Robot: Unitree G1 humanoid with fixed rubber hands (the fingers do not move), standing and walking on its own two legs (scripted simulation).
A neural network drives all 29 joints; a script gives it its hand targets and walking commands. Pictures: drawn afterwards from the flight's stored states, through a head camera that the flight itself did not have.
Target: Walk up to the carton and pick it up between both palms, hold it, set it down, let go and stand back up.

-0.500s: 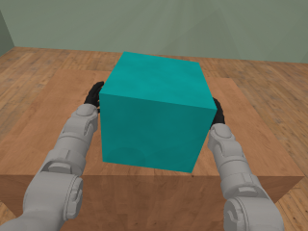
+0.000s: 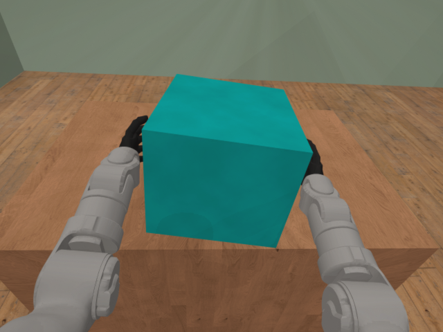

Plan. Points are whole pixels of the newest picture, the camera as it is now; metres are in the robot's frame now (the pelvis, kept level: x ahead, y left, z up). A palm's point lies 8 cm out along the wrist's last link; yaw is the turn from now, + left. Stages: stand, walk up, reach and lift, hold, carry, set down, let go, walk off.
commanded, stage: reach and lift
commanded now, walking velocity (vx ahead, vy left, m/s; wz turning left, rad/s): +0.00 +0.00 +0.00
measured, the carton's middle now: (222, 153) +0.46 -0.01 +0.13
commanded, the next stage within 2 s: hold in 0.54 s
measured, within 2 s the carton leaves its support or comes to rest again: neither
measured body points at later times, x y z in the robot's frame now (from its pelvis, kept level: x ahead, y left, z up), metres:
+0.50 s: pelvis +0.00 +0.00 +0.00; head -0.03 +0.03 +0.45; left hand +0.43 +0.17 +0.18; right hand +0.39 -0.17 +0.16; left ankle +0.05 +0.14 -0.74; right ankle +0.04 -0.12 -0.74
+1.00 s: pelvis +0.00 +0.00 +0.00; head -0.04 +0.03 +0.45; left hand +0.41 +0.18 +0.19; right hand +0.39 -0.17 +0.17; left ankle +0.05 +0.14 -0.74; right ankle +0.04 -0.12 -0.74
